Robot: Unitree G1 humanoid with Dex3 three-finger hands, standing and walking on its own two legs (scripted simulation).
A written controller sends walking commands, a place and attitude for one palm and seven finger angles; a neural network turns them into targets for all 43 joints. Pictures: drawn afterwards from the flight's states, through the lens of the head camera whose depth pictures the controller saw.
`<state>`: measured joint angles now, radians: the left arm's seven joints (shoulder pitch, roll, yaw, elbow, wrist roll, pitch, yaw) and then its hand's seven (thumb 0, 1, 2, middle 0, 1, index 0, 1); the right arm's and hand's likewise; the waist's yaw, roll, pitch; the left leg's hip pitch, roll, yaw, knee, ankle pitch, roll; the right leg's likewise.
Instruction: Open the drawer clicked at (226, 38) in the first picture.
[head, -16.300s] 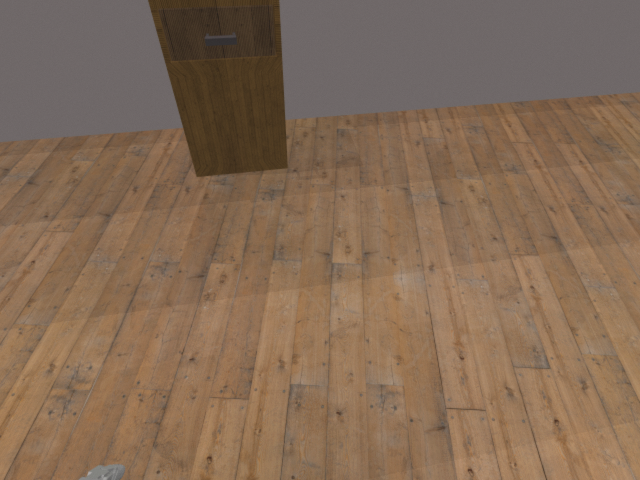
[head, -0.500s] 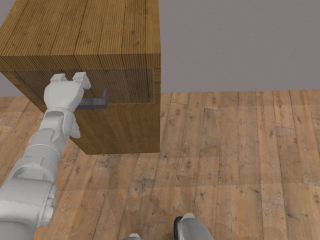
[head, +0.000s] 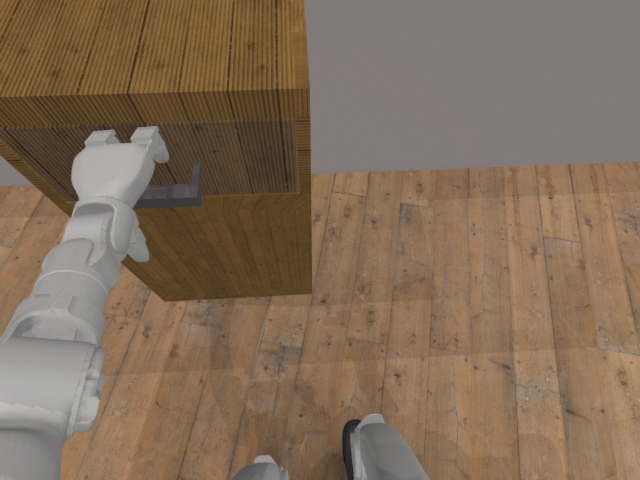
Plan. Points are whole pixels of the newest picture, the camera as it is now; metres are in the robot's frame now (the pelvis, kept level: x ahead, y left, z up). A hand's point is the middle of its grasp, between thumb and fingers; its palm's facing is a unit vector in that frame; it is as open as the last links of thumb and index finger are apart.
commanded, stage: re-aim the fingers above the handle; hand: left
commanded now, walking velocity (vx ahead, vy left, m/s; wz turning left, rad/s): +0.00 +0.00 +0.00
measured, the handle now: (163, 183) +0.55 +0.21 -0.05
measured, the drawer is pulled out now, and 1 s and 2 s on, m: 0.00 0.00 0.00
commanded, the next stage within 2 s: lower the fingers behind the handle in 0.94 s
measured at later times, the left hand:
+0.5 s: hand (136, 190) +0.50 +0.23 +0.00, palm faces -0.06 -0.04 -1.00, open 13.8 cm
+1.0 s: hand (141, 197) +0.48 +0.22 +0.00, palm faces -0.07 -0.03 -1.00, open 13.8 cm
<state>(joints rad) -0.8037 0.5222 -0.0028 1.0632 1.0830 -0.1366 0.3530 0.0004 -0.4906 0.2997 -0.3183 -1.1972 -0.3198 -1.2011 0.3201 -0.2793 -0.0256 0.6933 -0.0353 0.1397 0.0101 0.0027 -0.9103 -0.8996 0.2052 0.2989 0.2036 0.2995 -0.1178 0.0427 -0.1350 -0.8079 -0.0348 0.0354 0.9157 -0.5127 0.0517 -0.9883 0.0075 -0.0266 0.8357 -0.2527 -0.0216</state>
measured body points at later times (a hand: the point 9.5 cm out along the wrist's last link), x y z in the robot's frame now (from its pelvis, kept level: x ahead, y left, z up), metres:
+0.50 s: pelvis +0.01 +0.01 +0.00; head +0.14 +0.00 +0.43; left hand +0.49 +0.23 +0.05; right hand +0.03 -0.27 -0.13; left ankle -0.06 +0.09 -0.68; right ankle +0.07 -0.11 -0.68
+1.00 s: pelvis +0.02 +0.00 +0.01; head +0.14 -0.01 +0.44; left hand +0.48 +0.21 +0.06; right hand +0.05 -0.27 -0.13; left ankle -0.06 +0.09 -0.68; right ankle +0.07 -0.11 -0.68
